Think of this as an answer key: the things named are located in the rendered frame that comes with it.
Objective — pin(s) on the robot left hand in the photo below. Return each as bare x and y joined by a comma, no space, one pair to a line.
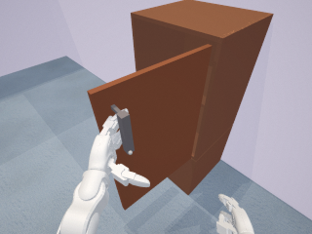
104,147

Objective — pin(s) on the left robot forearm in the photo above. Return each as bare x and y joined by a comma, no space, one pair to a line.
90,197

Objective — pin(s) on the cupboard door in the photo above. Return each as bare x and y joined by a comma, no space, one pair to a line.
164,102

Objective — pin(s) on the handle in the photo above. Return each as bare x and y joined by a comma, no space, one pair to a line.
125,128

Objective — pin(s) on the robot right hand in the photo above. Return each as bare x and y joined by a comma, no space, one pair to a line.
236,223

